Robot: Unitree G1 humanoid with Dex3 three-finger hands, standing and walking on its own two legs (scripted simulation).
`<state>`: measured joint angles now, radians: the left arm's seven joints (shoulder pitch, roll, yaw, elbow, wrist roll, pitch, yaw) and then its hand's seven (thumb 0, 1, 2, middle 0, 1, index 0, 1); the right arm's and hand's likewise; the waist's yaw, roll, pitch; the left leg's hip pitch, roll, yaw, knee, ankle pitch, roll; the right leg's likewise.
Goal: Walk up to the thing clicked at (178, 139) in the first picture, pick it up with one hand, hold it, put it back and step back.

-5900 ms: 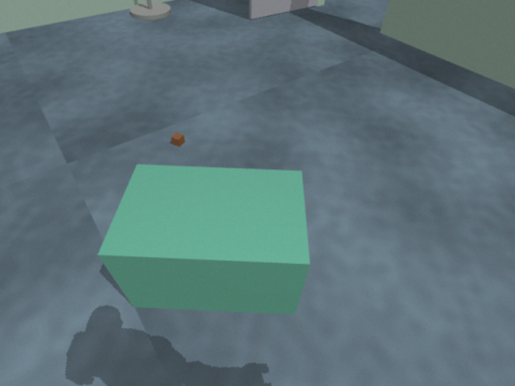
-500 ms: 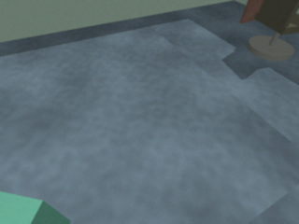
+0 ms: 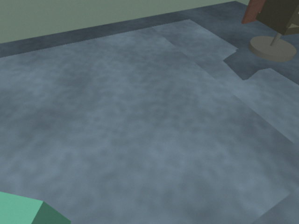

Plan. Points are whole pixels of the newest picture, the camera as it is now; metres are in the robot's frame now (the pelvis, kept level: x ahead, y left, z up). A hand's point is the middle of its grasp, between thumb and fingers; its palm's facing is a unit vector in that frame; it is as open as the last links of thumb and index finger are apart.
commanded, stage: stand
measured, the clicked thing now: out of the picture -0.23 +1.59 -0.76
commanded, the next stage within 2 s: walk up in 0.90 s
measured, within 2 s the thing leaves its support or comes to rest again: neither
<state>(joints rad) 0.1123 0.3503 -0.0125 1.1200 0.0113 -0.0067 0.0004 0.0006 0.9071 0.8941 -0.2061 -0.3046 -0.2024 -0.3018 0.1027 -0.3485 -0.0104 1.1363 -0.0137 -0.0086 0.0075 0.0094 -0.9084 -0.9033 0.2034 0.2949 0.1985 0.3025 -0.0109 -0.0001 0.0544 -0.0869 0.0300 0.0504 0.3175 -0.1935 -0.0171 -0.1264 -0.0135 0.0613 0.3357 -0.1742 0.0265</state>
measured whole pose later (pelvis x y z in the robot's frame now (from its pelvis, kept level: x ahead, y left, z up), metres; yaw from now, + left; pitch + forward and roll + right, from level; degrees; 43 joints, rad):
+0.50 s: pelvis +0.00 +0.00 +0.00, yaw +1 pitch -2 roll +0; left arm 0.12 0.35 -0.01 1.12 0.01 -0.01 0.00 0.00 0.91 0.89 -0.21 -0.30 -0.20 -0.30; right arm 0.11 -0.34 -0.01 1.13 -0.01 -0.01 0.01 0.01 -0.91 -0.90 0.20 0.29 0.20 0.30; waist -0.01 0.00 0.05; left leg -0.09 0.03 0.04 0.32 -0.19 -0.02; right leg -0.12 -0.01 0.05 0.33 -0.17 0.03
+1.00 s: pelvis +0.01 +0.00 +0.00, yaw -1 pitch -2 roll +1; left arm 0.18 0.37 0.03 1.08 0.03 0.00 -0.03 0.00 0.91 0.89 -0.21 -0.30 -0.20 -0.30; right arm 0.17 -0.35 -0.05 1.07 -0.03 -0.02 0.03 0.01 -0.91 -0.90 0.20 0.30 0.20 0.30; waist 0.00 -0.01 0.02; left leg -0.10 0.03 0.06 0.40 -0.32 0.02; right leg -0.19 -0.01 0.06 0.53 -0.39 -0.01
